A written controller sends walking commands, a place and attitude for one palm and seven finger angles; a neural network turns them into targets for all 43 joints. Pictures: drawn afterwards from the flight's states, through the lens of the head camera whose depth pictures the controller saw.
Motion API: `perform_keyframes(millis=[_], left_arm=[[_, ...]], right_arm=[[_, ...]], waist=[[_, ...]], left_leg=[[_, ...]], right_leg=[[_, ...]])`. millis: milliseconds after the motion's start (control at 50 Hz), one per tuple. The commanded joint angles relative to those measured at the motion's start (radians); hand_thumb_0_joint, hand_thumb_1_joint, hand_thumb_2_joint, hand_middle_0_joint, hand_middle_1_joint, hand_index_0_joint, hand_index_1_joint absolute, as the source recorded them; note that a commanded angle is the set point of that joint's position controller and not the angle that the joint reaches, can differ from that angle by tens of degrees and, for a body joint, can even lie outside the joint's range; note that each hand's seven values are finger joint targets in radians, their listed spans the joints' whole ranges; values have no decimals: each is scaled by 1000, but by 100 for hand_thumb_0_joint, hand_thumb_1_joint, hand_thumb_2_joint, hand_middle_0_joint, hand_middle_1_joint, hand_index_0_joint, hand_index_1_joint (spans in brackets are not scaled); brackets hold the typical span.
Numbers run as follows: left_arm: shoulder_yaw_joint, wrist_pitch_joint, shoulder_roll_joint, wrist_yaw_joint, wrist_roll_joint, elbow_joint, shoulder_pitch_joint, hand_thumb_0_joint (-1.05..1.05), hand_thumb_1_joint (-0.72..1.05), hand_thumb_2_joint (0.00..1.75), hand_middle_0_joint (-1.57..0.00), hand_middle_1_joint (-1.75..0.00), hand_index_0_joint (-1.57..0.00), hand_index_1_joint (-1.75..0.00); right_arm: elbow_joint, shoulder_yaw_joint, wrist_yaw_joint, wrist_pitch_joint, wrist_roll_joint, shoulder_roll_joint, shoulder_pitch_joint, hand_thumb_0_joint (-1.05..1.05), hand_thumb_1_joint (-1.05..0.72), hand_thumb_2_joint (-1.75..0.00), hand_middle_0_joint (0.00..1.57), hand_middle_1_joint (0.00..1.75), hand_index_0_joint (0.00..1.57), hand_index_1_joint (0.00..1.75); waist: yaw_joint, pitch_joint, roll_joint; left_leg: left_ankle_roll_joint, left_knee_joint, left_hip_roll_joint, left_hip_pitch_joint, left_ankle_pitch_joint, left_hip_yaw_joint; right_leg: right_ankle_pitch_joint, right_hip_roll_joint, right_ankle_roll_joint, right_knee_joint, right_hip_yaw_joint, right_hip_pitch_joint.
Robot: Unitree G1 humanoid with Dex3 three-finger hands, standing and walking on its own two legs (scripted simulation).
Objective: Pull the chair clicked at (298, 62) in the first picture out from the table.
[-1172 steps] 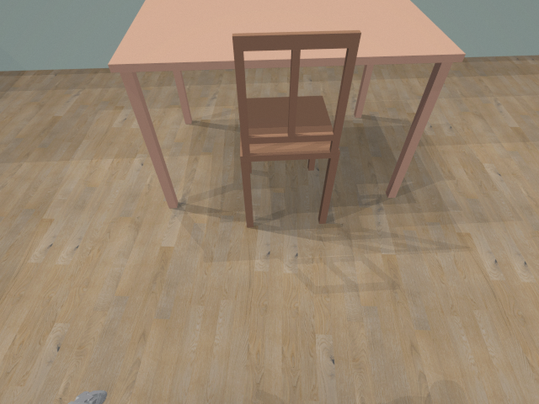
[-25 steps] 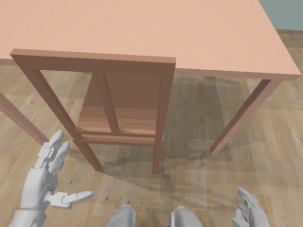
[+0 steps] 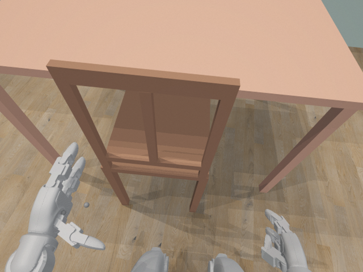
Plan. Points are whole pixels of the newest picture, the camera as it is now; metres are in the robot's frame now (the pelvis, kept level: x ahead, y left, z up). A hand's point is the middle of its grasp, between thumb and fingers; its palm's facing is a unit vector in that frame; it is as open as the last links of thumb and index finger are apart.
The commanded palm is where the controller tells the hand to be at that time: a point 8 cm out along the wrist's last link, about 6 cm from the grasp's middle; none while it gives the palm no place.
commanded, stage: raise the hand toward the chair's back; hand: left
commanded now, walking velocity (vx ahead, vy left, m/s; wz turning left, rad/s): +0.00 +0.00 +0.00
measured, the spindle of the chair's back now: (150, 132) +0.45 +0.11 -0.01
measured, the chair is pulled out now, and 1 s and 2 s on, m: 0.00 0.00 0.00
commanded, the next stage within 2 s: aim the fingers beside a spindle in 0.58 s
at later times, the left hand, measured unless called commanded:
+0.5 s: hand (90, 199) +0.25 +0.20 +0.04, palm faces -0.01 -1.00 -0.05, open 16.9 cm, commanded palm +0.22 +0.25 +0.05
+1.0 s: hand (109, 199) +0.25 +0.16 +0.03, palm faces -0.03 -1.00 -0.03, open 16.9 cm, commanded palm +0.23 +0.22 +0.03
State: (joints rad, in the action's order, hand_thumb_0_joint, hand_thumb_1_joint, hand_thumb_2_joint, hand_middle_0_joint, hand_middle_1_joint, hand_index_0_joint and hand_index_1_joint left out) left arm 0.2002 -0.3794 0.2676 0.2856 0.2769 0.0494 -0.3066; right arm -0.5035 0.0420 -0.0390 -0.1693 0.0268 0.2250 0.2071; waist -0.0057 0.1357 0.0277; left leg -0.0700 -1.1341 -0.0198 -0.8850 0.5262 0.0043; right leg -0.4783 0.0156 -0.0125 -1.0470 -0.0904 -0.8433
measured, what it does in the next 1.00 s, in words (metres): stands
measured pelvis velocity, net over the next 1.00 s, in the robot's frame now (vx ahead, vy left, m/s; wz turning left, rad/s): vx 0.00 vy -0.02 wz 0.00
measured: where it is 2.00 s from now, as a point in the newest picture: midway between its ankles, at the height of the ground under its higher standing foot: outside the picture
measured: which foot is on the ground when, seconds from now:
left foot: down 0.00-1.00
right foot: down 0.00-1.00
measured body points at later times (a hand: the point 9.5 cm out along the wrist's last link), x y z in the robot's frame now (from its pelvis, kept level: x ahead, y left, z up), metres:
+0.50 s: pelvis +0.00 -0.01 +0.00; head +0.08 +0.01 +0.45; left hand +0.24 +0.25 +0.05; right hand +0.17 -0.25 -0.07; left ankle +0.01 +0.07 -0.66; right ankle +0.02 -0.14 -0.66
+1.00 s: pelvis +0.00 -0.02 +0.00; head +0.08 -0.01 +0.44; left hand +0.25 +0.22 +0.04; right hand +0.18 -0.27 -0.08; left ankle +0.01 +0.07 -0.66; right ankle +0.02 -0.14 -0.66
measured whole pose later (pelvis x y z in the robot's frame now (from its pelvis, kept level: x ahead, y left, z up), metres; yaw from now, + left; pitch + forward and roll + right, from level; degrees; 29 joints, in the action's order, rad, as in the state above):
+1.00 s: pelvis +0.00 -0.02 +0.00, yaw +0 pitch +17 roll -3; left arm 0.18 -0.41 0.25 0.27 0.28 0.10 -0.27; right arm -0.53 0.02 -0.04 -0.16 0.03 0.25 0.22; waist -0.03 0.15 0.03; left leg -0.04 -1.14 -0.01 -0.90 0.53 0.01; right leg -0.50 0.00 0.02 -1.08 -0.09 -0.88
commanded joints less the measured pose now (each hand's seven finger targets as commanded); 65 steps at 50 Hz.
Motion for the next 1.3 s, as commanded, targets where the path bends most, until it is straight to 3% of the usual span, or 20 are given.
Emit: perform_keyframes(millis=[0,40,80,140,200,300,420,540,620,640,700,840,880,920,980,1040,1120,1140,1180,1280], left_arm=[[88,-66,144,15,19,-214,71,0,-50,30,-6,-8,-6,-8],[101,-57,153,18,21,-181,73,0,-50,30,-6,-8,-6,-8],[92,-51,142,24,26,-167,78,0,-50,30,-6,-8,-6,-8],[91,-52,139,27,32,-165,65,0,-50,30,-6,-8,-6,-8],[95,-63,150,19,29,-189,68,0,-50,30,-6,-8,-6,-8],[101,-78,147,4,30,-172,64,0,-50,30,-6,-8,-6,-8],[96,-89,157,0,23,-198,65,0,-50,30,-6,-8,-6,-8],[98,-81,146,10,34,-149,67,0,-50,30,-6,-8,-6,-8],[100,-89,158,13,32,-178,83,0,-50,30,-6,-8,-6,-8],[104,-88,162,12,32,-170,73,0,-50,30,-6,-8,-6,-8],[73,-94,136,14,30,-160,131,0,-50,30,-6,-8,-6,-8],[70,-97,137,3,17,-140,90,0,-50,30,-6,-8,-6,-8],[38,-103,105,-6,15,-167,90,0,-50,30,-6,-8,-6,-8],[63,-105,118,-19,14,-152,64,0,-50,30,-6,-8,-6,-8],[48,-114,108,-31,6,-129,121,0,-50,30,-6,-8,-6,-8],[47,-128,117,-34,1,-131,126,0,-50,30,-6,-8,-6,-8],[1,-133,85,-36,-5,-154,147,0,-50,30,-6,-8,-6,-8],[-1,-127,84,-41,-9,-134,134,0,-50,30,-6,-8,-6,-8],[-31,-126,62,-49,-19,-143,162,0,-50,30,-6,-8,-6,-8],[-23,-122,65,-90,-37,-139,165,0,-50,30,-6,-8,-6,-8]], right_arm=[[126,-87,-11,-53,2,167,2,0,-90,-90,20,30,20,30],[119,-86,-12,-51,2,169,2,0,-90,-90,20,30,20,30],[122,-85,-11,-49,5,170,1,0,-90,-90,20,30,20,30],[124,-88,-11,-54,6,174,0,0,-90,-90,20,30,20,30],[124,-89,-7,-59,4,172,6,0,-90,-90,20,30,20,30],[118,-92,-4,-57,3,173,6,0,-90,-90,20,30,20,30],[121,-92,-5,-56,3,173,4,0,-90,-90,20,30,20,30],[116,-88,-9,-52,7,169,-3,0,-90,-90,20,30,20,30],[121,-88,-12,-56,6,165,-3,0,-90,-90,20,30,20,30],[116,-87,-12,-55,4,164,-2,0,-90,-90,20,30,20,30],[108,-84,-14,-57,5,166,-2,0,-90,-90,20,30,20,30],[113,-87,-8,-51,3,161,-6,0,-90,-90,20,30,20,30],[122,-87,-4,-51,0,156,-8,0,-90,-90,20,30,20,30],[118,-90,-3,-43,1,155,-7,0,-90,-90,20,30,20,30],[113,-89,-2,-37,-1,156,-11,0,-90,-90,20,30,20,30],[116,-88,-1,-34,-2,159,-16,0,-90,-90,20,30,20,30],[116,-88,1,-36,-3,159,-6,0,-90,-90,20,30,20,30],[115,-90,1,-33,-4,161,-6,0,-90,-90,20,30,20,30],[117,-88,5,-31,-4,160,-7,0,-90,-90,20,30,20,30],[123,-89,12,-13,-8,157,-12,0,-90,-90,20,30,20,30]], waist=[[-13,268,84],[-18,249,56],[-18,231,68],[-15,241,45],[-12,253,84],[-19,233,49],[-19,254,84],[-28,213,17],[-23,255,53],[-26,251,38],[-41,227,37],[-25,246,30],[-24,271,36],[-18,273,26],[-36,244,1],[-28,254,23],[-32,297,42],[-37,293,10],[-41,297,21],[-29,300,5]], left_leg=[[98,223,44,279,-414,109],[92,223,42,261,-398,106],[94,234,41,257,-379,108],[88,233,38,248,-370,100],[93,235,38,265,-397,100],[87,228,37,235,-362,91],[81,221,36,241,-359,84],[58,210,26,171,-278,67],[55,199,23,189,-301,59],[53,195,24,185,-311,59],[52,187,25,171,-284,61],[49,172,22,151,-300,52],[49,167,20,160,-323,49],[50,163,20,144,-318,46],[47,146,20,105,-277,43],[45,139,18,93,-260,42],[48,133,22,130,-306,50],[44,127,23,116,-305,49],[45,124,23,118,-299,51],[48,121,21,96,-278,49]], right_leg=[[163,-36,43,99,-12,86],[161,-38,42,106,-13,90],[148,-37,43,111,-15,87],[151,-37,43,117,-11,107],[160,-33,43,116,-10,107],[156,-35,42,117,-8,105],[160,-32,42,117,1,107],[144,-34,39,134,14,131],[173,-28,39,131,24,147],[184,-31,39,131,26,153],[166,-29,36,126,24,123],[190,-27,39,112,34,139],[215,-23,37,102,33,146],[215,-24,36,97,33,150],[190,-24,33,93,43,123],[165,-23,37,87,49,116],[201,-22,38,68,41,105],[203,-23,36,68,43,104],[199,-21,35,59,41,89],[182,-21,38,46,40,86]])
